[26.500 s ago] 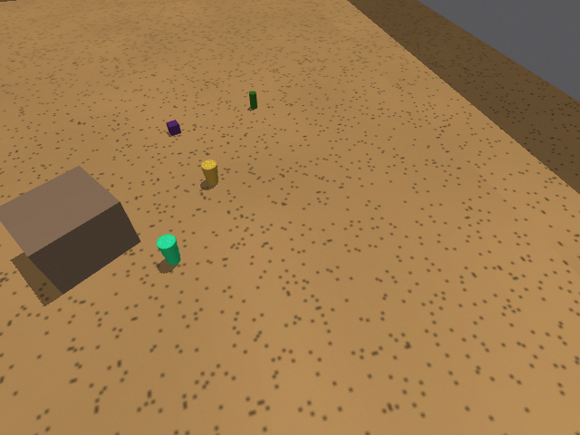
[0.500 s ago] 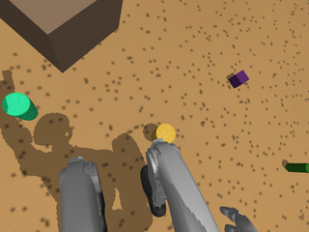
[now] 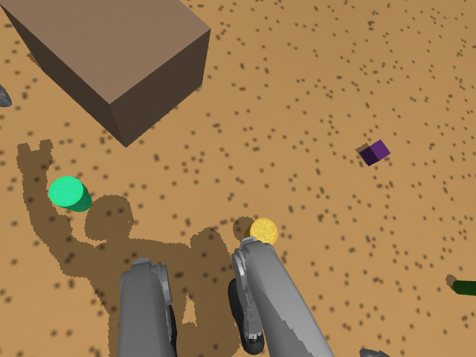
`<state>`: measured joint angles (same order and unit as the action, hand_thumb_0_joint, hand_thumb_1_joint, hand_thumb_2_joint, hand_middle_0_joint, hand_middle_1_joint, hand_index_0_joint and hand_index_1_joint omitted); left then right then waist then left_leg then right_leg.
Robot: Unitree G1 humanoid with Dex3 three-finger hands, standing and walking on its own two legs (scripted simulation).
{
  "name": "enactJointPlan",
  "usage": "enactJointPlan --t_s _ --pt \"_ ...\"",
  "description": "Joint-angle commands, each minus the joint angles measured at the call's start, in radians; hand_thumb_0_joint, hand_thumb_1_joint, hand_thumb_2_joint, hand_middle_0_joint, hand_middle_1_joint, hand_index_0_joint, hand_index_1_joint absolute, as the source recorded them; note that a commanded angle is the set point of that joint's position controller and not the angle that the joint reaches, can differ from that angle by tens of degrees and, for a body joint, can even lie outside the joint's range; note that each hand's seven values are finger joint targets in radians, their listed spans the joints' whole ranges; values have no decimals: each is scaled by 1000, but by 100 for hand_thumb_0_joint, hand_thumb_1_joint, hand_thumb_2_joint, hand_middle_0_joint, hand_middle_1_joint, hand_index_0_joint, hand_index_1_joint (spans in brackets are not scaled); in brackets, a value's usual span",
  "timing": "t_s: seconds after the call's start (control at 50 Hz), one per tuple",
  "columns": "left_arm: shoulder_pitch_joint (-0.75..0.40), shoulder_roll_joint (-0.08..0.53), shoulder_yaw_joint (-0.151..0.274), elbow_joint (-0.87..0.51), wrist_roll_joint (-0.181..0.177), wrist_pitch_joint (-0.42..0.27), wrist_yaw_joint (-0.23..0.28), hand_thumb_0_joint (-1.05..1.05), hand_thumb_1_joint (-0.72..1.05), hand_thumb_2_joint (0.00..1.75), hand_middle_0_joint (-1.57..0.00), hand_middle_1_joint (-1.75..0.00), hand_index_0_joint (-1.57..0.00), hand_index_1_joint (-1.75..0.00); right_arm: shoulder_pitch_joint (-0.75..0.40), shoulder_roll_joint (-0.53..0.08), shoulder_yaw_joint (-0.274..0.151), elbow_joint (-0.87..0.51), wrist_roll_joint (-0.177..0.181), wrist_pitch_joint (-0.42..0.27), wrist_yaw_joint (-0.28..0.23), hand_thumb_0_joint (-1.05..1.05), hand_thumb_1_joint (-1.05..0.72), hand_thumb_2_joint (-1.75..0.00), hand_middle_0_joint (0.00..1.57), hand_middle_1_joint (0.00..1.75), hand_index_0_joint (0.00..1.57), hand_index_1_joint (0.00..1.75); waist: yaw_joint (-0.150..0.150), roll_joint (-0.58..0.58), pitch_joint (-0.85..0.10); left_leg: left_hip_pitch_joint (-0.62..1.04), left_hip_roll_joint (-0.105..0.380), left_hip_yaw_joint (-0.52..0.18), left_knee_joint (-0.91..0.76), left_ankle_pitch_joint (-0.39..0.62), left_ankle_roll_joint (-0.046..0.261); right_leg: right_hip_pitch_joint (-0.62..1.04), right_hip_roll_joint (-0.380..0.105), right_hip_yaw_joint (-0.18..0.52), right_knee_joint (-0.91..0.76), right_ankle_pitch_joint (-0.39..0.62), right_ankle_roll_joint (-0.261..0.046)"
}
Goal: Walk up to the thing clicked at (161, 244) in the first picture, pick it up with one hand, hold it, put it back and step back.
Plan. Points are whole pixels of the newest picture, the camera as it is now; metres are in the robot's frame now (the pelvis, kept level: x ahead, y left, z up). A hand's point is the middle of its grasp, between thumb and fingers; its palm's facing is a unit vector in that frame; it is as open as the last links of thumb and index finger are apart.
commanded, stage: withdraw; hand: left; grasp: from above
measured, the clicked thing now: (74, 197) +0.49 +0.30 -0.44
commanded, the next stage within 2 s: none
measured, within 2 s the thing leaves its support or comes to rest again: neither
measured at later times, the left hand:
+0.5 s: hand (4, 186) +0.46 +0.36 -0.22, palm faces -0.32 -0.05 -0.94, open 13.8 cm
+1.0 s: hand (46, 177) +0.48 +0.29 -0.23, palm faces -0.46 -0.05 -0.89, open 13.8 cm
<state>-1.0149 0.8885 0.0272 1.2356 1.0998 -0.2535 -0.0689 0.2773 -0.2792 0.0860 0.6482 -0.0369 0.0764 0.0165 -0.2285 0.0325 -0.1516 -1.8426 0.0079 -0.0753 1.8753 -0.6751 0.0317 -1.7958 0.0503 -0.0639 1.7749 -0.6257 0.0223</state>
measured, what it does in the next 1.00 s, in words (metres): lowers itself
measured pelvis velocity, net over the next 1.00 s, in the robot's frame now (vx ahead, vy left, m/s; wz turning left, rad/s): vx -0.02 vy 0.00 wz -0.02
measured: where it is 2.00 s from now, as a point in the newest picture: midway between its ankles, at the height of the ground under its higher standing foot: (209, 342)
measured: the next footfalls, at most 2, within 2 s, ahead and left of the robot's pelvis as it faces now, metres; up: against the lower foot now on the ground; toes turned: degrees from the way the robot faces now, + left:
none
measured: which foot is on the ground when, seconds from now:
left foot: down 0.00-1.00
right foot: down 0.00-1.00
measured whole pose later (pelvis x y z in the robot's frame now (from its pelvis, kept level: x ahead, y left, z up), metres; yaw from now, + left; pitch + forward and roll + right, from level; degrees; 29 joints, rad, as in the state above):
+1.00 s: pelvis -0.02 +0.00 -0.09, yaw -1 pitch +37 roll -9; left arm -1.07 0.86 0.07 1.38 1.28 -0.32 0.20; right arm 0.17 -0.31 0.09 0.66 -0.09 0.05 0.09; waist -0.28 0.00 -0.08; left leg -2.14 -0.01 -0.09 2.16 -0.67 0.03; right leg -2.07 0.04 -0.09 2.06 -0.63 0.03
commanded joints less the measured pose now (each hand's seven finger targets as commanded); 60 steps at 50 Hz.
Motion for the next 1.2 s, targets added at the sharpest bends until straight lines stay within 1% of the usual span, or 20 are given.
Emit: enactJointPlan --t_s 0.0,0.04,0.1,0.16,0.22,0.28,0.36,0.44,0.5,0.58,0.62,0.66,0.72,0.78,0.84,0.92,0.96,1.04,1.08,1.18 --pt "-279 239 71 -112 24 -81 95 0 -49 95 -14 -95 -14 -96 153 -193 -63 -15 -12 -4 0 0 -92 -91 20 30 20 30 14 263 -549 497 9 -21 -158 446 -1 159 9 -14 -100 290 -77" --pt "-302 224 74 -79 53 -109 158 0 -50 96 -14 -96 -13 -96 136 -195 -63 -8 -23 -4 13 0 -92 -91 20 30 20 30 -3 272 -550 464 7 -25 -127 430 -1 113 9 -23 -62 289 -77" --pt "-333 261 112 -31 122 -120 269 0 -47 93 -18 -92 -17 -93 116 -208 -68 10 -38 -2 35 0 -92 -91 20 30 20 30 1 297 -565 439 4 -27 -96 385 -6 48 5 -28 -12 266 -74" --pt "-381 257 106 18 182 -108 357 0 -48 94 -17 -93 -16 -94 111 -213 -71 30 -54 -6 59 0 -92 -91 20 30 20 30 -18 324 -573 406 0 -19 -57 319 -9 -1 4 -37 27 233 -68" --pt "-437 334 157 19 207 -78 416 0 -50 96 -16 -95 -15 -96 120 -225 -80 32 -62 -18 72 0 -92 -91 20 30 20 30 -20 326 -654 366 -11 10 -5 268 3 26 6 -35 45 219 -61" --pt "-445 401 201 -3 202 -36 448 0 -50 95 -16 -95 -15 -96 109 -238 -88 24 -66 -33 76 0 -92 -91 20 30 20 30 -5 358 -728 361 -11 16 21 229 1 24 -3 -34 78 191 -56" --pt "-435 471 238 -97 164 14 446 0 -50 96 -14 -96 -14 -96 90 -240 -100 1 -51 -47 65 0 -92 -90 20 30 20 30 31 402 -814 356 -12 22 27 152 -2 30 -10 -31 105 138 -60" --pt "-405 441 216 -159 132 57 372 0 -52 97 -12 -97 -11 -98 101 -240 -114 -3 -33 -47 55 0 -91 -90 20 30 20 30 26 423 -792 338 -10 -4 -3 68 -6 0 -13 -40 114 86 -63" --pt "-363 381 176 -186 103 75 291 0 -52 97 -13 -97 -12 -98 126 -239 -121 -1 -24 -36 52 0 -91 -90 20 30 20 30 28 381 -760 323 -7 -26 -29 45 -1 -4 -11 -42 92 78 -60" --pt "-315 275 105 -242 58 68 182 0 -56 100 -9 -102 -9 -102 145 -243 -121 14 -13 -19 46 0 -92 -91 20 30 20 30 4 342 -643 345 1 -79 -86 72 -9 -48 -11 -56 70 86 -60" --pt "-262 184 49 -184 28 62 132 0 -56 100 -9 -102 -8 -102 139 -239 -115 22 -5 -19 42 0 -92 -90 20 30 20 30 -17 290 -539 331 2 -110 -103 96 -13 -77 -9 -61 60 95 -61" --pt "-263 149 21 -177 5 46 97 0 -55 100 -8 -102 -8 -102 136 -232 -108 28 -3 -22 35 0 -92 -90 20 30 20 30 -27 260 -484 320 2 -110 -95 135 -14 -75 -8 -57 48 114 -66" --pt "-271 123 -3 -156 2 14 77 0 -54 98 -10 -100 -10 -100 126 -226 -91 28 -5 -23 31 0 -92 -91 20 30 20 30 -32 246 -450 324 2 -101 -81 194 -18 -75 -12 -50 46 141 -70" --pt "-271 145 7 -75 28 -27 112 0 -50 95 -13 -96 -13 -97 115 -219 -70 24 -16 -23 35 0 -92 -91 20 30 20 30 -25 216 -452 309 -6 -73 -28 277 -11 -66 -10 -44 65 193 -70" --pt "-299 176 23 4 81 -61 196 0 -45 91 -19 -91 -18 -91 103 -217 -47 24 -34 -24 49 0 -92 -91 20 30 20 30 -28 227 -460 253 -17 -34 23 289 -3 -48 -8 -41 85 220 -68" --pt "-392 278 94 1 184 -65 331 0 -44 90 -20 -90 -19 -91 120 -230 -42 21 -53 -27 72 0 -92 -91 20 30 20 30 -16 319 -584 281 -24 17 69 311 0 -1 2 -41 110 259 -65" --pt "-436 333 150 -32 204 -49 383 0 -46 92 -18 -91 -18 -92 129 -244 -57 13 -55 -30 81 0 -92 -91 20 30 20 30 -13 356 -680 323 -23 18 79 330 -1 16 1 -46 127 281 -61" --pt "-435 382 202 -80 186 23 453 0 -48 93 -17 -91 -16 -92 116 -251 -82 -15 -51 -38 82 0 -92 -91 20 30 20 30 0 380 -797 328 -19 35 86 286 5 58 3 -41 135 264 -58" --pt "-431 401 220 -116 165 66 459 0 -47 92 -17 -90 -17 -91 121 -248 -99 -19 -42 -43 77 0 -92 -91 20 30 20 30 14 404 -854 339 -18 45 79 273 5 89 -2 -30 130 251 -56" --pt "-410 376 189 -171 107 148 373 0 -44 91 -18 -89 -18 -89 125 -228 -121 -17 -21 -36 60 0 -91 -90 20 30 20 30 27 366 -820 275 -19 42 21 86 10 86 4 -21 77 96 -62"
